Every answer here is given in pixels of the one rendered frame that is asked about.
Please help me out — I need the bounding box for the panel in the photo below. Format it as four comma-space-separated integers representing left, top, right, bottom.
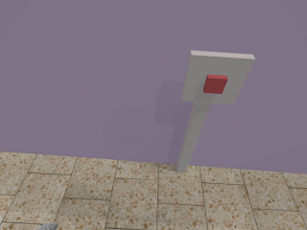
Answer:
177, 50, 255, 173

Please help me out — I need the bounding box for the button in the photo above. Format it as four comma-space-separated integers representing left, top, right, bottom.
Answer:
203, 74, 228, 94

